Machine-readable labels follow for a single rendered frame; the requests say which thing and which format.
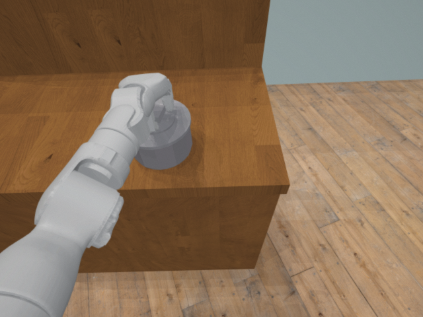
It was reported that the lid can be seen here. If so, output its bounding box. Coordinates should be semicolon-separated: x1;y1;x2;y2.
139;99;191;150

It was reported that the robot left forearm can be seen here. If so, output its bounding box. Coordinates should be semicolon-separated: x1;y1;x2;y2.
34;81;155;225

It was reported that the table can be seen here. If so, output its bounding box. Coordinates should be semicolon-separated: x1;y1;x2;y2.
0;0;290;273

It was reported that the knob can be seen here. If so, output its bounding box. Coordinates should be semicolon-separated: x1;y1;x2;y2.
153;104;166;123

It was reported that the pot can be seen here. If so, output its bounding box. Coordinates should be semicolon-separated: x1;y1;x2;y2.
135;129;192;170

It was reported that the robot left upper arm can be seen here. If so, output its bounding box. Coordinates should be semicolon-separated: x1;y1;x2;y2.
0;170;124;317

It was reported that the robot left hand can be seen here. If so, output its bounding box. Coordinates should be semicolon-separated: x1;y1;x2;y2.
118;73;174;132

